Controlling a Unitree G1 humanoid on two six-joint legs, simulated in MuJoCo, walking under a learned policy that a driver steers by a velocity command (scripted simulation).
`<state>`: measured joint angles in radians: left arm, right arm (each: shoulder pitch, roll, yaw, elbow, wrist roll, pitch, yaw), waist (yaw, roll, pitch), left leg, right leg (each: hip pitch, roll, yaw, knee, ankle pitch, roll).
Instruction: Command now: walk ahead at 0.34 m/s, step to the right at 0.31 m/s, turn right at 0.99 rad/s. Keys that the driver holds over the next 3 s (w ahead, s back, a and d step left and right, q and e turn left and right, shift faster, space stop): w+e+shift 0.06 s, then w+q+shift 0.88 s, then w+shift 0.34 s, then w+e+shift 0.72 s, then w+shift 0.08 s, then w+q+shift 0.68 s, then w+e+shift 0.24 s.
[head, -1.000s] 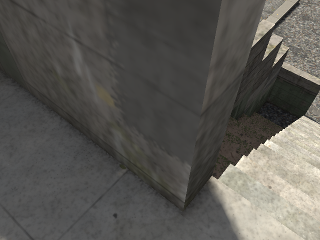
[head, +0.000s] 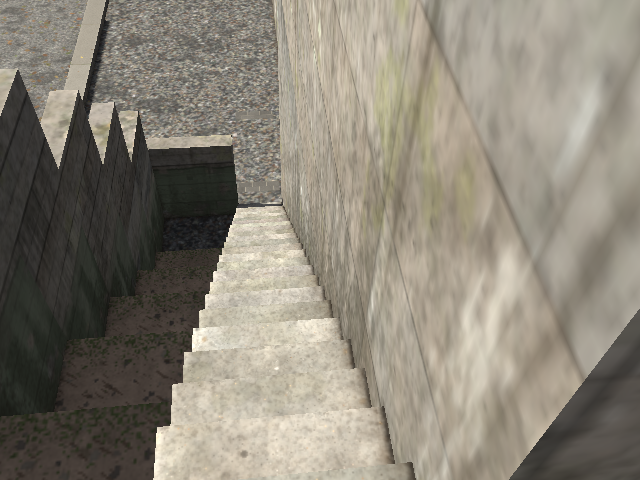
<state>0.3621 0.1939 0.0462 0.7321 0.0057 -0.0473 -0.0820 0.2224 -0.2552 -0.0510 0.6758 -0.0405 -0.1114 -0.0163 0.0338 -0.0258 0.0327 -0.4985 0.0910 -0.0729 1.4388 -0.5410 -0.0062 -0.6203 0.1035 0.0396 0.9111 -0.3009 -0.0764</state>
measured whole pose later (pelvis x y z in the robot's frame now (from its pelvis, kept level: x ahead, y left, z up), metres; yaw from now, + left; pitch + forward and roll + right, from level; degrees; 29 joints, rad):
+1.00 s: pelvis +0.05 -0.08 +0.03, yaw +23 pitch +3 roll -2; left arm 0.02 0.21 0.01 0.52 -0.02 0.12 -0.03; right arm 0.42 -0.39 -0.16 0.83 -0.07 0.05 -0.12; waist -0.10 0.03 0.10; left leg -0.55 0.04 -0.44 0.72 -0.43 -0.07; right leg -0.44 0.00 0.06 0.66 -0.28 0.04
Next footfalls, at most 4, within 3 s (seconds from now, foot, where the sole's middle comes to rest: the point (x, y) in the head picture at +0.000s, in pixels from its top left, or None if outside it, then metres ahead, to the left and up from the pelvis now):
0.54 left None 0.11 0.21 -0.72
0.96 right None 0.19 -0.20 -0.72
1.56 left None -0.12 0.02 -0.72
2.14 right None -0.01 -0.16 -0.72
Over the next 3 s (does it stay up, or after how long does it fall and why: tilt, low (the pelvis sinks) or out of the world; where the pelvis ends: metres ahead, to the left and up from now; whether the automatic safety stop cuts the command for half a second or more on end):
stays up -0.08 0.05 0.05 its command is cut before an obstacle from the start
